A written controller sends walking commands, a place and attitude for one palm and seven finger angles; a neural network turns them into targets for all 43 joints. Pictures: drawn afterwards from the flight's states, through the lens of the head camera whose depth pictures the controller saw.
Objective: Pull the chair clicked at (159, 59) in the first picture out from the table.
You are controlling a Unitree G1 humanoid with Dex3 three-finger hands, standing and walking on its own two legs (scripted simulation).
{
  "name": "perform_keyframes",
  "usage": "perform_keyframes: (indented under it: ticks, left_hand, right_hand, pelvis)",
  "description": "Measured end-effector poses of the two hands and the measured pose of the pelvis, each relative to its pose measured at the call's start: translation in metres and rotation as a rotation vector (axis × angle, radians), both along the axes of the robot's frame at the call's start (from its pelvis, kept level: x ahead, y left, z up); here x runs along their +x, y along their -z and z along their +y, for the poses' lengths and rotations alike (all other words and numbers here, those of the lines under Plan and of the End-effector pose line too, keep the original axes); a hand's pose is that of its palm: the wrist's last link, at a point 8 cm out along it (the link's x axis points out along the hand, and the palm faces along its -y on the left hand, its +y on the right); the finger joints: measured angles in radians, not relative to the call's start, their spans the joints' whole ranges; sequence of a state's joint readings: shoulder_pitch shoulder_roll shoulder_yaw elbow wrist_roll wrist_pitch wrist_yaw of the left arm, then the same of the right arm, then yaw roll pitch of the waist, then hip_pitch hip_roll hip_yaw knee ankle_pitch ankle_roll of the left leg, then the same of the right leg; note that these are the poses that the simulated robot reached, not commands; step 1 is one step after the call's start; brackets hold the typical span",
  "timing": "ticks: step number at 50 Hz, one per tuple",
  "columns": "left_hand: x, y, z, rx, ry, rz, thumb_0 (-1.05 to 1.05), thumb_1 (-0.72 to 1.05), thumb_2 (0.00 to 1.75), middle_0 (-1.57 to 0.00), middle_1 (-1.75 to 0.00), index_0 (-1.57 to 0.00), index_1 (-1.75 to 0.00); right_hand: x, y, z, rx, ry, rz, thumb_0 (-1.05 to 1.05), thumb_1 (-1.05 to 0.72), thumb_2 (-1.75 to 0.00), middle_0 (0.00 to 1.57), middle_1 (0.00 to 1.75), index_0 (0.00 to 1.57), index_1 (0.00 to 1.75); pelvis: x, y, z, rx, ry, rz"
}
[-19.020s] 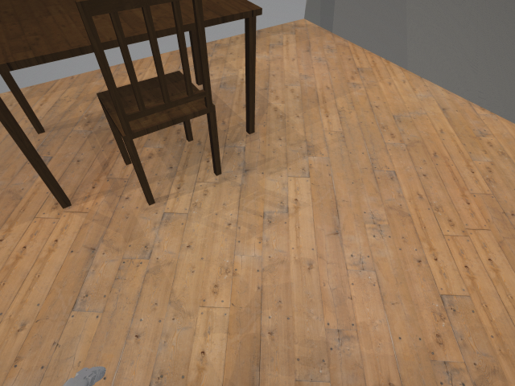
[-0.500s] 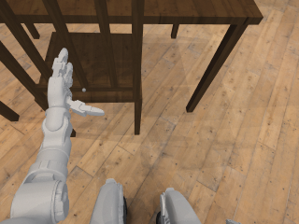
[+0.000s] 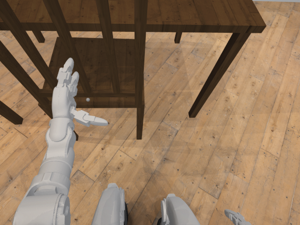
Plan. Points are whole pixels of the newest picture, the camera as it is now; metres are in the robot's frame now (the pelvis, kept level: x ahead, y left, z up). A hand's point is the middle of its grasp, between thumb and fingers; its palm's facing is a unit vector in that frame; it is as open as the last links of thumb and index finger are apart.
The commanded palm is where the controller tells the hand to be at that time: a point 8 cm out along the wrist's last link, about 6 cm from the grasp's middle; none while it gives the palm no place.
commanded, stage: hook a spindle and tug to test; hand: left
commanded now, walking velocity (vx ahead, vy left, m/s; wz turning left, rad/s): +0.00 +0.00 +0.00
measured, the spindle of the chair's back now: (73, 55) +0.56 +0.21 +0.06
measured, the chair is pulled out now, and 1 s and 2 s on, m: -0.08 -0.08 -0.08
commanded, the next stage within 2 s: open the thumb and straighten the fingers in 1.36 s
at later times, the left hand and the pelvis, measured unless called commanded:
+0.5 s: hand (87, 98) +0.44 +0.16 +0.03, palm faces +0.05 -1.00 -0.03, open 10.0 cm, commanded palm +0.41 +0.21 +0.03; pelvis -0.01 +0.00 -0.01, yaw +0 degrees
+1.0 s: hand (87, 103) +0.43 +0.16 +0.02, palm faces +0.05 -1.00 -0.02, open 4.4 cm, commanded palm +0.40 +0.20 +0.03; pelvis +0.00 +0.01 +0.00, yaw +0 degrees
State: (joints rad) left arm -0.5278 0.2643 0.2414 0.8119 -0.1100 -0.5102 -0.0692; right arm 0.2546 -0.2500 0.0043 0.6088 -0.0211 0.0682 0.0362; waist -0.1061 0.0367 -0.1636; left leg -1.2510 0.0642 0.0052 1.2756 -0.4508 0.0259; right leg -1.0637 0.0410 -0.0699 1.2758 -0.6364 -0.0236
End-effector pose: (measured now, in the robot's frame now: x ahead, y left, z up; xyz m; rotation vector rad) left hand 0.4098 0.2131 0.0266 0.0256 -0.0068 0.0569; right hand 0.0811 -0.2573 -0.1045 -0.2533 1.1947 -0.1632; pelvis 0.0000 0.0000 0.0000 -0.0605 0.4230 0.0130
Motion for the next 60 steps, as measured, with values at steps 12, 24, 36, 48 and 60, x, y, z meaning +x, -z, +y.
perform_keyframes:
  ticks: [12,24,36,48,60]
  left_hand:
    - [-0.002,-0.004,0.005,0.011,0.004,-0.006,-0.01,-0.48,0.31,-0.25,-0.67,-0.25,-0.66]
    - [0.001,0.000,0.001,0.001,0.005,-0.013,-0.01,-0.06,0.49,-0.44,-1.26,-0.45,-1.26]
    - [0.004,0.004,0.007,-0.003,0.004,0.016,0.00,0.58,0.77,-0.50,-1.44,-0.50,-1.43]
    - [-0.004,0.004,0.002,0.000,0.007,0.015,0.01,0.87,0.89,-0.50,-1.45,-0.50,-1.45]
    - [-0.030,0.000,-0.001,0.001,0.004,-0.001,0.02,0.90,0.90,-0.50,-1.45,-0.50,-1.45]
  right_hand:
    - [0.000,0.005,-0.002,0.013,0.000,-0.004,0.00,-0.90,-0.89,0.20,0.29,0.20,0.29]
    - [-0.014,0.006,-0.004,-0.005,0.013,0.012,0.00,-0.90,-0.89,0.20,0.29,0.20,0.29]
    - [-0.024,0.005,0.000,-0.006,0.027,0.040,0.01,-0.90,-0.89,0.20,0.29,0.20,0.29]
    - [-0.014,0.000,0.008,0.007,0.026,0.023,0.01,-0.90,-0.89,0.20,0.29,0.20,0.29]
    - [0.010,-0.004,0.012,0.025,-0.012,-0.042,0.01,-0.90,-0.89,0.20,0.30,0.20,0.29]
  pelvis:
    - [-0.001,0.002,-0.004,0.003,-0.001,-0.005]
    - [-0.005,0.005,-0.005,0.000,0.001,-0.002]
    - [-0.005,0.004,0.001,-0.005,0.003,0.003]
    - [-0.001,0.000,0.006,-0.006,0.006,0.000]
    - [-0.001,-0.004,0.005,0.001,0.001,-0.024]
